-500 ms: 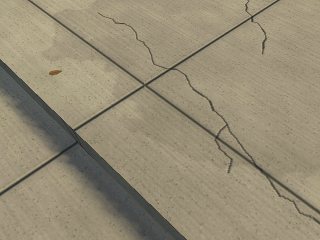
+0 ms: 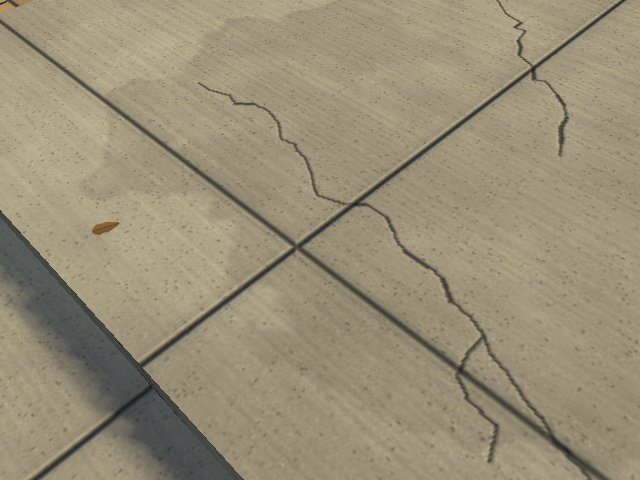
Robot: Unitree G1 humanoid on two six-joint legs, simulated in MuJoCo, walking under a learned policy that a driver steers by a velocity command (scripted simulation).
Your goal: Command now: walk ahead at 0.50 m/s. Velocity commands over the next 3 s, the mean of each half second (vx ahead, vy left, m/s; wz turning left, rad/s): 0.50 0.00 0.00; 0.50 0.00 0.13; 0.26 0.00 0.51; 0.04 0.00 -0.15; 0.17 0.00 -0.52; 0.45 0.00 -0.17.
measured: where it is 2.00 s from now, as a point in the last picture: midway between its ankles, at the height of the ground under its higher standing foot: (268, 313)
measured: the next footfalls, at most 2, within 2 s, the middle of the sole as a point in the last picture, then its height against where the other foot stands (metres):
left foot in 0.38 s outside the picture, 0.10 m higher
right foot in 0.80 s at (329, 401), level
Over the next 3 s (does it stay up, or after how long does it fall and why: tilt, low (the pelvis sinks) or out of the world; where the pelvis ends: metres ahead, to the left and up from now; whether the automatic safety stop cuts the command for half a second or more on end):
stays up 1.08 0.12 0.10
